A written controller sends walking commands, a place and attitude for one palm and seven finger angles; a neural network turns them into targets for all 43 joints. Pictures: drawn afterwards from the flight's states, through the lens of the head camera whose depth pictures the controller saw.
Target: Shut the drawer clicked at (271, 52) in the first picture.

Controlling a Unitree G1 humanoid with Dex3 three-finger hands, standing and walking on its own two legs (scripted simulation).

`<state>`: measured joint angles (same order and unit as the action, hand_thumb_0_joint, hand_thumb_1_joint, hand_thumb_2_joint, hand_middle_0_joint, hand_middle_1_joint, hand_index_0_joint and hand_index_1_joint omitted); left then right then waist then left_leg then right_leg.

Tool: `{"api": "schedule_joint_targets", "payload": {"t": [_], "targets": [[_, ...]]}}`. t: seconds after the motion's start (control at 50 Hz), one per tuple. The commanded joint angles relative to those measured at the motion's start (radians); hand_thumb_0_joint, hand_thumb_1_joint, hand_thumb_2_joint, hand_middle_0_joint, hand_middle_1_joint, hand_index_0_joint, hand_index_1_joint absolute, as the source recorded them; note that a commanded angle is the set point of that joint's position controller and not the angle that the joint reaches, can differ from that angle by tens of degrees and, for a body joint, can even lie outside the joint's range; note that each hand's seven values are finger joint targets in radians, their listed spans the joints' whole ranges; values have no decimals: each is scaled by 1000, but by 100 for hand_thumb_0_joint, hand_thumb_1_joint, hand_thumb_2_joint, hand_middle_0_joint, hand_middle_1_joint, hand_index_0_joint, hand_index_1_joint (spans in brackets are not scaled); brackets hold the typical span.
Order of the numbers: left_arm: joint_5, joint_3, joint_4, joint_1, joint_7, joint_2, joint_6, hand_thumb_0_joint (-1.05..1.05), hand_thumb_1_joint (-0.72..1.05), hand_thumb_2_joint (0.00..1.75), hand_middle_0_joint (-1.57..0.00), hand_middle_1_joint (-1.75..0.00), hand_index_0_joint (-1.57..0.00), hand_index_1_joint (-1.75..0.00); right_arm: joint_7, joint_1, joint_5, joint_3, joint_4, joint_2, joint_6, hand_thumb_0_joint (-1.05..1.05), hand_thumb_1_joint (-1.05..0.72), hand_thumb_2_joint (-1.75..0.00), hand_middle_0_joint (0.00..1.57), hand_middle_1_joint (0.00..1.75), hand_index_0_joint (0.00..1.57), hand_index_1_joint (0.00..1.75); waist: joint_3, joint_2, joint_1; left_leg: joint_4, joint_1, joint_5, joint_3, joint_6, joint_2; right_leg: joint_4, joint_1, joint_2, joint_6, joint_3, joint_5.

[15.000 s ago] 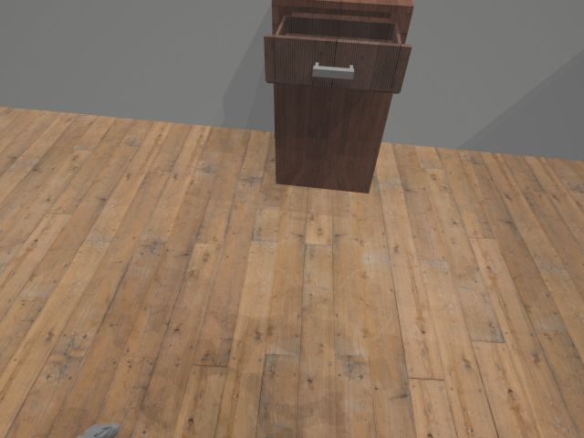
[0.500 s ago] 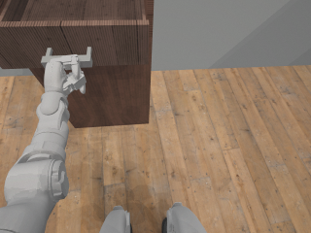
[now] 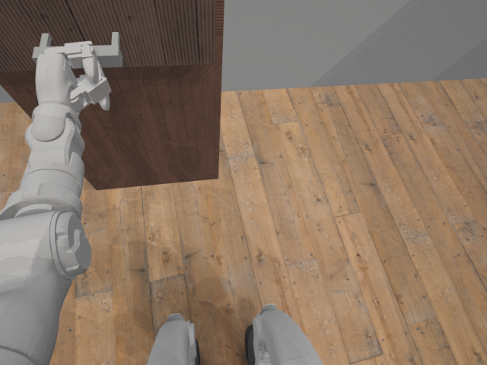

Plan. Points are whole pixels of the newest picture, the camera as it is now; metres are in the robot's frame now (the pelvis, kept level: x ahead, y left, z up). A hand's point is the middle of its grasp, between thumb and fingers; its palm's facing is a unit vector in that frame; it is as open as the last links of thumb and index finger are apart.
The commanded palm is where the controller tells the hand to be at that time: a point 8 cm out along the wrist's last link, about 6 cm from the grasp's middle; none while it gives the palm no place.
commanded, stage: push the drawer shut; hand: left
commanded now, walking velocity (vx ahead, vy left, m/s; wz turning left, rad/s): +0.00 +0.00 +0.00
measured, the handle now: (80, 48) +0.62 +0.20 +0.08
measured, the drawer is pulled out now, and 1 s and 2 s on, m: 0.08 0.00 0.00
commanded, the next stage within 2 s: pull the fist back off the drawer in 0.92 s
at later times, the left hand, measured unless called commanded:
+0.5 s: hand (106, 49) +0.61 +0.16 +0.09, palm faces +0.04 -1.00 -0.03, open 3.1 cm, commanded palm +0.61 +0.19 +0.08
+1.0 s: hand (98, 39) +0.63 +0.17 +0.09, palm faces +0.03 -1.00 -0.04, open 3.1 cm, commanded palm +0.66 +0.18 +0.08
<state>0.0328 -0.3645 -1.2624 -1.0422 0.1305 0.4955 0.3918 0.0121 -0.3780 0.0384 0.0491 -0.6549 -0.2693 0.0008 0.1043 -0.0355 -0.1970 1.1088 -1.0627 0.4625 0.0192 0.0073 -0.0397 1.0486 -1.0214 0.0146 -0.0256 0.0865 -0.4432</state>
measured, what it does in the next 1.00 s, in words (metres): stands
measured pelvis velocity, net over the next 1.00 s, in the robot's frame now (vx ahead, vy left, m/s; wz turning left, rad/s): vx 0.00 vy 0.01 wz -0.03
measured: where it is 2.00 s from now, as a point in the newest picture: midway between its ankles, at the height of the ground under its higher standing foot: outside the picture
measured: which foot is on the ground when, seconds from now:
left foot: down 0.00-1.00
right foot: down 0.00-1.00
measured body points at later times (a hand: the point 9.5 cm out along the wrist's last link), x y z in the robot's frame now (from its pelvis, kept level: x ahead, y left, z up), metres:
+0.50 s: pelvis +0.00 +0.01 -0.01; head +0.19 +0.03 +0.40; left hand +0.60 +0.22 +0.09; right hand -0.06 -0.24 -0.10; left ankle +0.03 +0.11 -0.65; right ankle +0.02 -0.11 -0.65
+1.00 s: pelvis +0.00 +0.01 -0.02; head +0.20 +0.04 +0.38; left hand +0.62 +0.23 +0.09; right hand -0.08 -0.23 -0.10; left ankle +0.03 +0.11 -0.65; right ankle +0.02 -0.11 -0.65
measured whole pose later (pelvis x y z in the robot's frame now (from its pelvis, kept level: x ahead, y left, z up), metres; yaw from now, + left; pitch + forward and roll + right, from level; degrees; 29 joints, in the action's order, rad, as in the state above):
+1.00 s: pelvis +0.00 +0.01 -0.02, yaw -2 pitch +31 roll -7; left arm -0.10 -0.37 -1.44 -1.43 0.14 0.79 0.25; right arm 0.03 -0.45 0.08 0.11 -0.64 -0.26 -0.02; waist 0.08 -0.06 -0.34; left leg 1.20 -1.28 0.48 0.06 0.01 -0.06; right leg 1.08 -1.20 0.04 -0.02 0.13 -0.43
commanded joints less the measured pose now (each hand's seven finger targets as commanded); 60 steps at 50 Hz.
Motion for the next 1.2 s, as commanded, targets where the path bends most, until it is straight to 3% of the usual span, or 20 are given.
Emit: {"api": "schedule_joint_targets", "payload": {"t": [0.0, 0.04, 0.1, 0.12, 0.18, 0.24, 0.28, 0.34, 0.4, 0.52, 0.54, 0.62, 0.7, 0.74, 0.78, 0.86, 0.94, 1.0, 1.12, 1.18], "targets": [[-3, -11, 209, -613, -23, 229, 55, 0, 90, 90, -140, -160, -140, -160, -13, -210, 5, -61, 24, -181, 5, 0, -90, -90, 20, 30, 20, 30, 478, -128, -92, -105, 373, -244, 53, 32, 13, -148, 117, 29, 12, -64, 163], [-12, -26, 177, -629, -28, 257, 40, 0, 90, 90, -140, -160, -140, -160, -13, -218, 7, -56, 25, -184, 2, 0, -90, -90, 20, 30, 20, 30, 463, -119, -96, -100, 331, -221, 51, 35, 14, -149, 122, 30, 13, -65, 146], [-31, -43, 192, -675, -27, 307, 36, 0, 90, 90, -140, -160, -140, -160, -12, -239, 13, -54, 27, -188, -3, 0, -90, -90, 20, 30, 20, 30, 526, -168, -95, -90, 358, -261, 57, 33, 12, -135, 122, 32, 9, -62, 168], [-32, -16, 182, -690, -26, 276, 29, 0, 90, 90, -140, -160, -140, -160, -9, -239, 13, -52, 27, -186, -5, 0, -90, -90, 20, 30, 20, 30, 514, -185, -108, -88, 363, -261, 58, 33, 13, -138, 101, 33, 10, -62, 165], [-41, -11, 154, -709, -28, 274, 16, 0, 90, 90, -140, -160, -140, -160, -7, -260, 19, -51, 24, -189, -11, 0, -90, -90, 20, 30, 20, 30, 500, -181, -123, -86, 378, -274, 74, 33, 7, -131, 65, 36, 7, -49, 163], [-50, -48, 159, -738, -34, 336, 8, 0, 90, 90, -140, -160, -140, -160, -4, -276, 24, -48, 22, -196, -18, 0, -90, -90, 20, 30, 20, 30, 531, -197, -119, -75, 374, -296, 73, 33, 4, -128, 74, 38, 8, -51, 176], [-57, -10, 143, -757, -33, 290, -2, 0, 90, 90, -140, -160, -140, -160, -1, -286, 27, -47, 18, -191, -22, 0, -90, -90, 20, 30, 20, 30, 509, -217, -139, -73, 390, -309, 79, 33, 3, -128, 39, 40, 6, -45, 181], [-65, -75, 153, -779, -37, 393, -8, 0, 90, 90, -140, -160, -140, -160, 0, -302, 31, -44, 20, -201, -30, 0, -90, -90, 20, 30, 20, 30, 547, -207, -128, -62, 355, -318, 73, 35, 1, -125, 88, 41, 8, -51, 196], [-72, -44, 155, -812, -33, 359, -15, 0, 90, 90, -140, -160, -140, -160, 5, -313, 34, -42, 17, -197, -34, 0, -90, -90, 20, 30, 20, 30, 550, -242, -142, -58, 385, -352, 78, 33, 0, -123, 62, 44, 7, -46, 216], [-92, -51, 121, -834, -32, 393, -33, 0, 90, 90, -140, -160, -140, -160, 9, -335, 37, -38, 11, -200, -45, 0, -90, -90, 20, 30, 20, 30, 534, -254, -157, -49, 373, -369, 82, 34, -5, -121, 41, 47, 6, -39, 222], [-91, -46, 119, -853, -34, 388, -37, 0, 90, 90, -140, -160, -140, -160, 9, -337, 38, -38, 8, -200, -45, 0, -90, -90, 20, 30, 20, 30, 522, -246, -172, -45, 366, -362, 82, 37, -7, -125, 33, 47, 8, -40, 221], [-101, -72, 132, -871, -33, 437, -40, 0, 90, 90, -140, -160, -140, -160, 12, -353, 43, -35, 11, -204, -47, 0, -90, -90, 20, 30, 20, 30, 566, -275, -164, -37, 376, -394, 84, 35, -7, -116, 52, 49, 5, -38, 245], [-107, -69, 125, -895, -28, 449, -49, 0, 90, 90, -140, -160, -140, -160, 14, -363, 43, -32, 8, -204, -51, 0, -90, -90, 20, 30, 20, 30, 563, -289, -180, -27, 368, -404, 83, 37, -9, -114, 46, 51, 6, -38, 261], [-108, -64, 98, -917, -25, 453, -60, 0, 90, 90, -140, -160, -140, -160, 11, -363, 42, -29, 2, -204, -51, 0, -90, -90, 20, 30, 20, 30, 524, -255, -198, -23, 321, -360, 77, 44, -10, -125, 43, 51, 11, -42, 233], [-112, -69, 113, -952, -27, 475, -60, 0, 90, 90, -140, -160, -140, -160, 8, -370, 43, -25, 3, -206, -47, 0, -90, -90, 20, 30, 20, 30, 531, -287, -200, -21, 318, -352, 81, 44, -10, -117, 37, 52, 8, -42, 226], [-113, -26, 103, -974, -26, 439, -66, 0, 90, 90, -140, -160, -140, -160, 5, -364, 42, -22, -4, -206, -36, 0, -90, -90, 20, 30, 20, 30, 524, -307, -219, -14, 317, -322, 85, 45, -12, -119, -6, 51, 10, -40, 188], [-113, -17, 87, -989, -18, 460, -74, 0, 90, 90, -140, -160, -140, -160, -3, -362, 39, -12, -10, -211, -23, 0, -90, -90, 20, 30, 20, 30, 515, -314, -231, -10, 289, -287, 85, 48, -17, -114, -18, 49, 13, -40, 163], [-111, 4, 110, -1017, -17, 434, -78, 0, 90, 90, -140, -160, -140, -160, -4, -360, 39, -11, -15, -215, -11, 0, -90, -90, 20, 30, 20, 30, 531, -362, -240, -13, 330, -284, 96, 44, -22, -106, -66, 50, 10, -31, 150], [-115, -13, 129, -1022, -25, 441, -98, 0, 90, 90, -140, -160, -140, -160, 2, -368, 45, -12, -6, -213, -4, 0, -90, -90, 20, 30, 20, 30, 567, -357, -226, -13, 342, -286, 106, 42, -17, -101, -49, 51, 7, -23, 151], [-123, -17, 91, -994, -29, 435, -114, 0, 90, 90, -140, -160, -140, -160, 6, -372, 45, -10, -2, -215, -6, 0, -90, -90, 20, 30, 20, 30, 527, -329, -226, -24, 319, -249, 116, 42, -16, -99, -66, 51, 5, -15, 126]]}}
